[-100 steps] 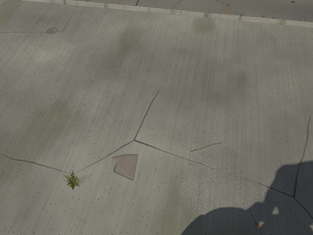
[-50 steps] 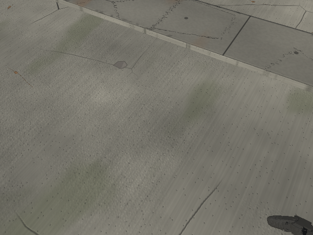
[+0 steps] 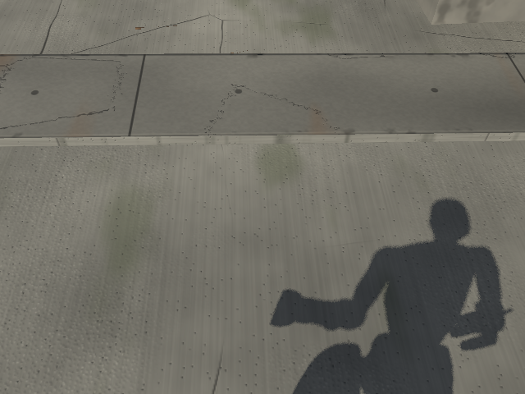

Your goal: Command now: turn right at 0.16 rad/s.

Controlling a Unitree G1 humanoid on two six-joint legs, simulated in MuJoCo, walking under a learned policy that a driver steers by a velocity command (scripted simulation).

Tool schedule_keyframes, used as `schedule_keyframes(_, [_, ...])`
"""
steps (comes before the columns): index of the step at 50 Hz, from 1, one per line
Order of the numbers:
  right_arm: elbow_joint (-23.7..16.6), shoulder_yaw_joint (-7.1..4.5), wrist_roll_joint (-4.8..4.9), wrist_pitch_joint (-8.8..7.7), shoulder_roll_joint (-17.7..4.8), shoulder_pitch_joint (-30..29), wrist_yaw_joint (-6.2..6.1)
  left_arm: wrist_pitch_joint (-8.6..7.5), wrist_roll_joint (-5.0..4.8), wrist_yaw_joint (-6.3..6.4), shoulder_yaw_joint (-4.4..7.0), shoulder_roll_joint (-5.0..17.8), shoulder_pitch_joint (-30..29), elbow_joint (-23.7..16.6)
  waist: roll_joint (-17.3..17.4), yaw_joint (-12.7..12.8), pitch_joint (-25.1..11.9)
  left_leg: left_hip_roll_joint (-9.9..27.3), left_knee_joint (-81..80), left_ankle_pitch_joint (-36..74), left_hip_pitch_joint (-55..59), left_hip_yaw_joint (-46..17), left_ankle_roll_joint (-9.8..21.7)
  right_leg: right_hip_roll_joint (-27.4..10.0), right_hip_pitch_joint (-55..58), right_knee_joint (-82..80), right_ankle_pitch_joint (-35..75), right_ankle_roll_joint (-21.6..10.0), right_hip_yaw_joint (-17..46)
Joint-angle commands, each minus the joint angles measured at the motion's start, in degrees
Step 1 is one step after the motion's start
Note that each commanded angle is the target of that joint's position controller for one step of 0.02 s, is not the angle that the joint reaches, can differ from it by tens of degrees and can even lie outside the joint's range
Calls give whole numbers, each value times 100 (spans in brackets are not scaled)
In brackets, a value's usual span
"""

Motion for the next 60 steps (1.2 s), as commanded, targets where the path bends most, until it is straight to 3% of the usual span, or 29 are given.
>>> schedule_keyframes(1, [-457, -68, -47, -122, -625, -610, -19, -115, 58, 24, 229, 730, 125, -310, 1194, 256, -405, 1393, -1046, 1280, 122, -1415, 967, -301, 316, -66, -265, 151, -62])
schedule_keyframes(2, [-411, -83, -11, -143, -722, -521, -24, -83, 67, 35, 213, 627, -27, -288, 1136, 178, -382, 1151, -978, 994, 123, -1200, 734, -322, 466, -280, 154, 160, -72])
schedule_keyframes(4, [-332, -40, 18, -186, -697, -362, -33, -21, 89, 13, 180, 510, -61, -293, 1092, 125, -321, 944, -958, 501, -62, -978, 463, -439, 798, -539, 683, 129, 33])
schedule_keyframes(6, [-311, 2, 3, -171, -631, -240, -35, -29, 45, -21, 194, 566, 79, -191, 689, 57, -176, 662, -898, -53, -173, -653, 272, -448, 788, -565, 772, -22, 78])
schedule_keyframes(11, [-232, 44, 46, -148, -594, -98, -71, -142, 44, -10, 189, 472, 140, -45, 176, -37, -193, 469, -527, 275, 75, -401, 226, -522, 647, -686, 1077, -48, 198])
schedule_keyframes(14, [-167, 71, 46, -128, -541, -71, -64, -171, 30, 8, 186, 448, 196, 20, 63, -55, -245, 405, -443, 373, 152, -328, 204, -541, 661, -698, 1133, -46, 227])
schedule_keyframes(33, [597, 135, 74, -134, -513, 69, -84, -166, -1, 118, 170, 345, 368, 505, 203, -38, -121, 296, -587, 462, 96, -262, 130, -509, 954, -716, 1395, -14, 127])
schedule_keyframes(46, [1073, 174, 81, -124, -500, 217, -124, -175, -35, 165, 159, 330, 385, 1163, 200, -74, -11, 251, -746, 442, 143, -256, 170, -463, 998, -832, 1366, 57, 7])
schedule_keyframes(60, [1299, 219, 82, -116, -428, 466, -148, -177, -60, 193, 94, 303, 424, 1900, 224, -76, 65, 214, -848, 521, 189, -240, 215, -442, 964, -928, 1273, 102, -85])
